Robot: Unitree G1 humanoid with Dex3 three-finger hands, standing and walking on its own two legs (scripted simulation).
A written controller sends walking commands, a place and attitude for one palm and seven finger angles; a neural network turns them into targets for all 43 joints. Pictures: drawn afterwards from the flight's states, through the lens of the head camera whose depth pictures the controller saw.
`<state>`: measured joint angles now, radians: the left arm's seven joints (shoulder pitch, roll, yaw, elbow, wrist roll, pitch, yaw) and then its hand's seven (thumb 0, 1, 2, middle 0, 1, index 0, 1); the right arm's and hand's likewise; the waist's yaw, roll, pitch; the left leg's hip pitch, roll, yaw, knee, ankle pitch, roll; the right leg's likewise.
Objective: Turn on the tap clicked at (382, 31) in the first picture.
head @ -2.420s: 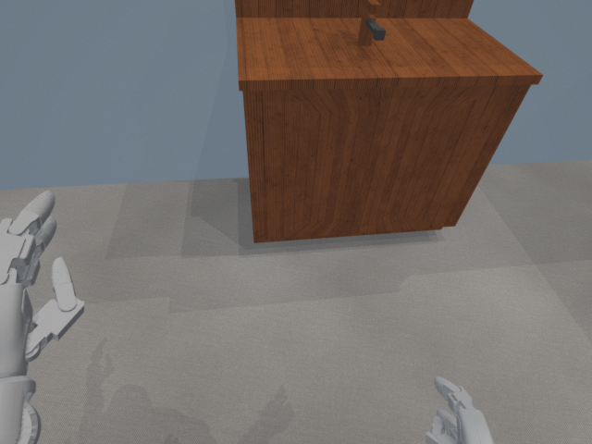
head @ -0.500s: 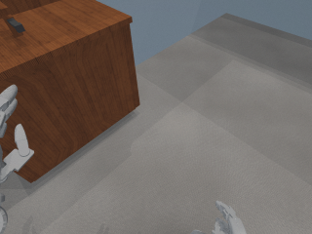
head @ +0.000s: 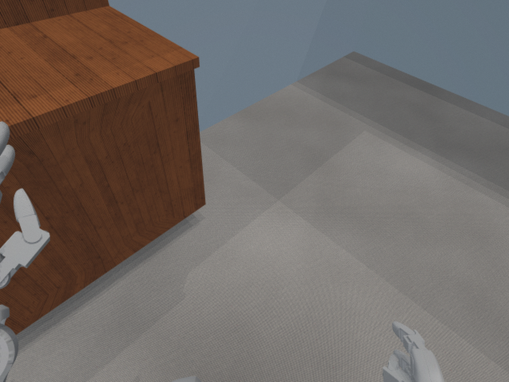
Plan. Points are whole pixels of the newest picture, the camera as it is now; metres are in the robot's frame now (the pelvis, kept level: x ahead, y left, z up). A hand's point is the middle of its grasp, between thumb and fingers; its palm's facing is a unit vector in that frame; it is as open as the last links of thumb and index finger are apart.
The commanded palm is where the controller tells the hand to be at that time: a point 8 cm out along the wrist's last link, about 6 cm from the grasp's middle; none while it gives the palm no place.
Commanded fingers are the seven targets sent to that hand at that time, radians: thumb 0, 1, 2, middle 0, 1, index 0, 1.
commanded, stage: walk to a spot facing it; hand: left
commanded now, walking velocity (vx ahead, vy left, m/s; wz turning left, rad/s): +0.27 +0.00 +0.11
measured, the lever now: out of the picture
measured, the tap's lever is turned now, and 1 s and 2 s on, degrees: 0 0 0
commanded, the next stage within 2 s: turn to face it in 0.12 s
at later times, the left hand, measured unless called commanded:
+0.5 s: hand (115, 181) +0.30 +0.20 +0.19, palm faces +0.49 -0.76 -0.44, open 7.4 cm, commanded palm +0.23 +0.25 +0.20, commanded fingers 0.00 0.90 0.90 -0.20 -0.30 -0.20 -0.30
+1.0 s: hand (103, 217) +0.25 +0.19 +0.19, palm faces +0.69 -0.60 -0.40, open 7.4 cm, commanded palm +0.19 +0.22 +0.20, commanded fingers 0.00 0.90 0.90 -0.20 -0.30 -0.20 -0.30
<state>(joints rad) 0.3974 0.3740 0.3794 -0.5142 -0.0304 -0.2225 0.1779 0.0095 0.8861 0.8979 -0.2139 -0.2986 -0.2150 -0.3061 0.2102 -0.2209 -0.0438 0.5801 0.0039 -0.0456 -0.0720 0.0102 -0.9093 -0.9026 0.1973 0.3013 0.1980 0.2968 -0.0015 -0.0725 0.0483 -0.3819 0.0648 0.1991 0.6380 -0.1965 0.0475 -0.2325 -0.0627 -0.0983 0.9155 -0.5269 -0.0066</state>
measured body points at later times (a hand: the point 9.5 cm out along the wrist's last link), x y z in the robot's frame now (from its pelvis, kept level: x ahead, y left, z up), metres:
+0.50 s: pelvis +0.11 -0.05 +0.02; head +0.16 -0.06 +0.46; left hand +0.27 +0.24 +0.21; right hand +0.30 -0.28 -0.09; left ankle +0.10 +0.08 -0.67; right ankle +0.12 -0.16 -0.72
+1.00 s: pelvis +0.14 -0.10 +0.01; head +0.16 -0.12 +0.46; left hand +0.21 +0.22 +0.21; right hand +0.38 -0.23 -0.09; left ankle +0.11 +0.04 -0.67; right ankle +0.19 -0.18 -0.72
